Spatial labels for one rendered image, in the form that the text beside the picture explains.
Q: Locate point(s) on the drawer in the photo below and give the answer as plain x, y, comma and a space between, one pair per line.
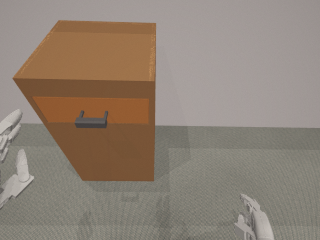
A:
120, 110

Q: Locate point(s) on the handle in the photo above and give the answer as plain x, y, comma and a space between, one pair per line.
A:
91, 122

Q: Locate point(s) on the right robot hand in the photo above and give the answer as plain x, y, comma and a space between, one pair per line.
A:
255, 226

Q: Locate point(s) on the cabinet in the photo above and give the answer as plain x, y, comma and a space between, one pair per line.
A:
98, 59

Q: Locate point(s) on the left robot hand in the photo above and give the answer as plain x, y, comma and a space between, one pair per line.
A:
16, 184

